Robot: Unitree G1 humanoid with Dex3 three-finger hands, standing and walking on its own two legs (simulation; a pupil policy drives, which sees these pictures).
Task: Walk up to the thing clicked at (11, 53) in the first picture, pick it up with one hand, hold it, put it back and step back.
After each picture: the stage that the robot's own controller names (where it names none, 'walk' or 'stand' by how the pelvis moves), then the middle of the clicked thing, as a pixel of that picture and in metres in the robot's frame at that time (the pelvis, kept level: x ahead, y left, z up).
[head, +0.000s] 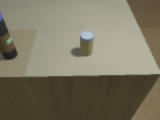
stand; (1, 36) +0.60 +0.39 +0.02
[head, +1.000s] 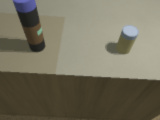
walk; (31, 25) +0.56 +0.21 +0.04
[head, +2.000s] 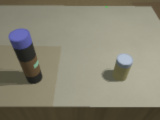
stand; (28, 59) +0.47 +0.24 +0.02
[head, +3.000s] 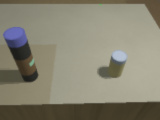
stand; (23, 57) +0.47 +0.25 +0.02
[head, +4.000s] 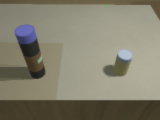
stand; (32, 54) +0.50 +0.23 +0.01
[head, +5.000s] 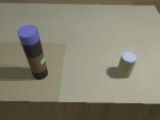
stand; (35, 55) +0.49 +0.21 +0.01
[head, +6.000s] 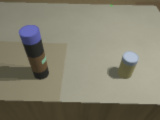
stand; (36, 55) +0.49 +0.21 +0.01
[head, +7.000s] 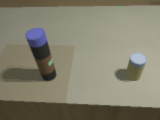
rise first; (43, 57) +0.48 +0.21 +0.02
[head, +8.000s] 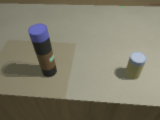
go down; (44, 53) +0.50 +0.21 +0.02
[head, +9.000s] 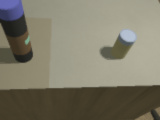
go down; (17, 33) +0.50 +0.19 +0.06
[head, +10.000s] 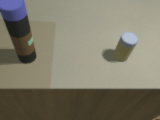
approach; (21, 34) +0.50 +0.20 +0.06
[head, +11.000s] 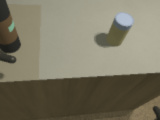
close in; out of the picture +0.51 +0.21 +0.10
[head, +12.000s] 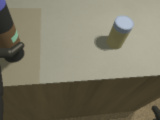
lift; (2, 30) +0.48 +0.20 +0.09
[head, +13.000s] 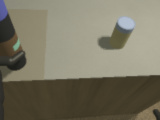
lift; (4, 38) +0.45 +0.21 +0.09
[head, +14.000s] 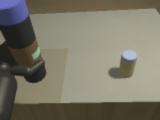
lift; (24, 45) +0.34 +0.16 +0.24
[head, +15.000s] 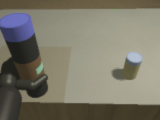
hold; (28, 61) +0.33 +0.17 +0.18
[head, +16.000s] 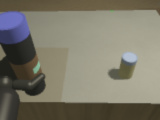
hold; (24, 60) +0.32 +0.17 +0.19
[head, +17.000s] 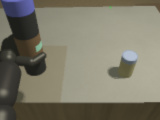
crouch; (28, 39) +0.39 +0.17 +0.20
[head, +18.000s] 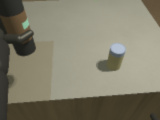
lower; (14, 17) +0.48 +0.18 +0.21
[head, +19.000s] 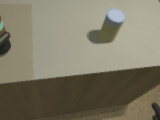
lower; out of the picture +0.51 +0.22 +0.11
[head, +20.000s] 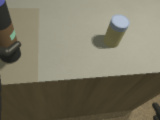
lower; (0, 28) +0.49 +0.20 +0.10
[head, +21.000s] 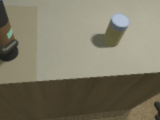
lower; out of the picture +0.49 +0.21 +0.10
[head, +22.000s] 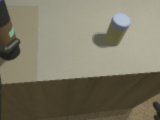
lower; out of the picture +0.49 +0.21 +0.10
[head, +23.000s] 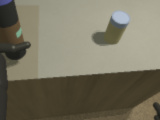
open; (7, 25) +0.49 +0.18 +0.10
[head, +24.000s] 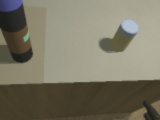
sink last; (14, 28) +0.47 +0.18 +0.09
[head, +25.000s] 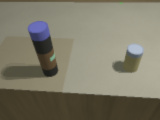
sink last; (45, 52) +0.49 +0.20 +0.05
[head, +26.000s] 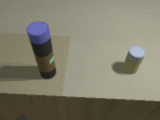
stand; (43, 54) +0.46 +0.18 +0.03
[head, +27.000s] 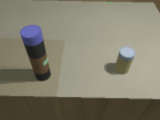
stand; (37, 56) +0.47 +0.20 +0.02
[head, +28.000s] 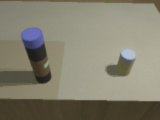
stand; (38, 58) +0.46 +0.19 +0.02
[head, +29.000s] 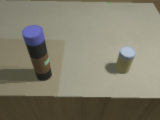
stand; (39, 56) +0.47 +0.20 +0.02
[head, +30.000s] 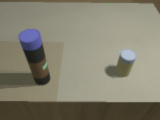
stand; (37, 60) +0.45 +0.19 +0.02
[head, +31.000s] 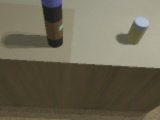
walk; (53, 21) +0.58 +0.11 +0.04
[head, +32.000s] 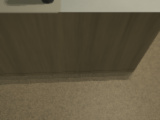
walk; out of the picture +0.89 +0.25 +0.05
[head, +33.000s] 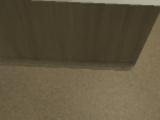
stand; out of the picture +1.18 +0.19 +0.04
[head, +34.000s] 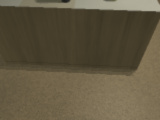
stand; out of the picture +1.19 +0.16 +0.02
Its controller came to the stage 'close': yes
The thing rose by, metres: 0.21
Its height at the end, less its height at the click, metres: +0.00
